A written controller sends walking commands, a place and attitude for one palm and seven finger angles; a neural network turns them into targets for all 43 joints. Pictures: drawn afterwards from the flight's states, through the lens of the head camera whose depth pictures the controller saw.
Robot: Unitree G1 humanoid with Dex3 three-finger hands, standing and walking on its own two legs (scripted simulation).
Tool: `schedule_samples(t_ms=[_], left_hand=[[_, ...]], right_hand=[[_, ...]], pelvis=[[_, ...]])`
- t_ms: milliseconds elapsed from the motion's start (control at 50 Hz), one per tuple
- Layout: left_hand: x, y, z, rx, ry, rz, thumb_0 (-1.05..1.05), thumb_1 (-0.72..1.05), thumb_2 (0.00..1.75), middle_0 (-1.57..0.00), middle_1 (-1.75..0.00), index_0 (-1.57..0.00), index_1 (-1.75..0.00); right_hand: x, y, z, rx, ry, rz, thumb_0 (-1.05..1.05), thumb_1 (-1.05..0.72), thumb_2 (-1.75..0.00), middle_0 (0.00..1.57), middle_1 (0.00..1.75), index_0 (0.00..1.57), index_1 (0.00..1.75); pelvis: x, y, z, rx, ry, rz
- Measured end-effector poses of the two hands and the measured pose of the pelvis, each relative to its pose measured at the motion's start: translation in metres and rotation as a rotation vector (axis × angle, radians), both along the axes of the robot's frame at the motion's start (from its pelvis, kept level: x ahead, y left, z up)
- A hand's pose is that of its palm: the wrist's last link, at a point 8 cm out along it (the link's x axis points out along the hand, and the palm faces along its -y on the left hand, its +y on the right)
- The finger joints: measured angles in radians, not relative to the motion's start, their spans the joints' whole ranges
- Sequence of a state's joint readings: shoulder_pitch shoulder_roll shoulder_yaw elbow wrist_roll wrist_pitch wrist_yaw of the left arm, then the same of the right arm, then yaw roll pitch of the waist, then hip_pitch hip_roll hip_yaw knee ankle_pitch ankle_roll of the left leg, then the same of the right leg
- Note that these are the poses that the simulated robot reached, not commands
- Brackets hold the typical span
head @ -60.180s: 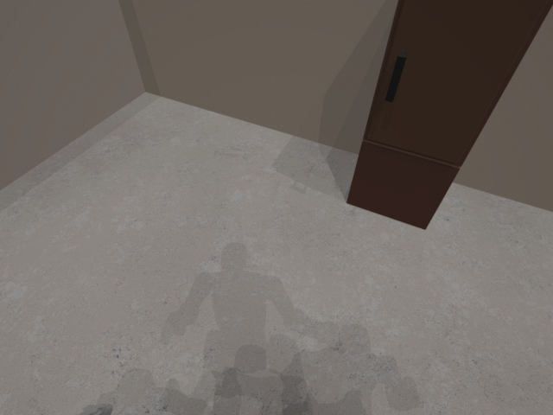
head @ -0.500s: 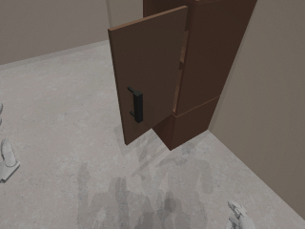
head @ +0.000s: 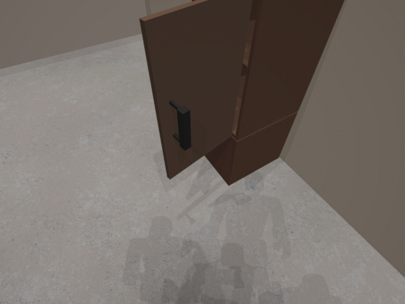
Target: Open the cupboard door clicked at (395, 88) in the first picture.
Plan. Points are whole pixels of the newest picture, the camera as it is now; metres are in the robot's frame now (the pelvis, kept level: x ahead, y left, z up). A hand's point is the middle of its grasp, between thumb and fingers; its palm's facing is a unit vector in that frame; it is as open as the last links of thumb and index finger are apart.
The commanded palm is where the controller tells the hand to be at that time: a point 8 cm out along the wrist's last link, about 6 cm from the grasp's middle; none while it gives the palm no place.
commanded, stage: let the arm hang, fingers relaxed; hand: left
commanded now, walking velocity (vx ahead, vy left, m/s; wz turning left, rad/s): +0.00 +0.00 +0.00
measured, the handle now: (179, 125) +0.60 +0.09 -0.05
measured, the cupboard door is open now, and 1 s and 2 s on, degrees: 100 100 100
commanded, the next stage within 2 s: look to check the result in 0.82 s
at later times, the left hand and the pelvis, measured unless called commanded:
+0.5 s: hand out of the picture +0.00 +0.20 -0.16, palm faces +0.04 -0.97 -0.24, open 7.4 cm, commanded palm none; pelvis -0.01 +0.01 +0.01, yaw +0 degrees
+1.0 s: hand out of the picture +0.01 +0.20 -0.16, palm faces +0.03 -0.97 -0.22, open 7.4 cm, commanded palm none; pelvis +0.00 +0.01 +0.01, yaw +0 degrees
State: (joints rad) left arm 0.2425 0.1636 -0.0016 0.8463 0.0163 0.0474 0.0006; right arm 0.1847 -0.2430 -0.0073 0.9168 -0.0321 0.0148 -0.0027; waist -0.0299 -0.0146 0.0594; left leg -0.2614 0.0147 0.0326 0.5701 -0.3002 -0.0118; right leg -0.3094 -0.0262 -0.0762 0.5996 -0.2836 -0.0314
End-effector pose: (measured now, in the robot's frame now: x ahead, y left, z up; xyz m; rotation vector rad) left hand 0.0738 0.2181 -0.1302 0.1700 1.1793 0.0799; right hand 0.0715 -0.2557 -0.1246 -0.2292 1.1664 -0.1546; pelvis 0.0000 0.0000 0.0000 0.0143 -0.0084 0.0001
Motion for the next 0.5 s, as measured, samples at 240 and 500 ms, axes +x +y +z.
schedule_samples(t_ms=[240, 500], left_hand=[[-0.096, 0.029, 0.002, 0.065, 0.270, 0.111, 0.00, 0.95, 0.90, -0.20, -0.30, -0.20, -0.30], [-0.079, 0.027, 0.005, 0.063, 0.206, 0.106, 0.01, 0.91, 0.90, -0.20, -0.30, -0.19, -0.30]], right_hand=[[-0.097, 0.025, -0.007, 0.059, 0.317, -0.051, 0.00, -0.91, -0.90, 0.20, 0.30, 0.20, 0.30], [-0.094, 0.049, -0.015, 0.112, 0.268, -0.061, 0.00, -0.91, -0.90, 0.20, 0.30, 0.20, 0.30]], pelvis=[[-0.006, -0.002, 0.012, -0.019, -0.010, 0.009], [-0.009, 0.006, 0.013, -0.011, -0.022, 0.001]])
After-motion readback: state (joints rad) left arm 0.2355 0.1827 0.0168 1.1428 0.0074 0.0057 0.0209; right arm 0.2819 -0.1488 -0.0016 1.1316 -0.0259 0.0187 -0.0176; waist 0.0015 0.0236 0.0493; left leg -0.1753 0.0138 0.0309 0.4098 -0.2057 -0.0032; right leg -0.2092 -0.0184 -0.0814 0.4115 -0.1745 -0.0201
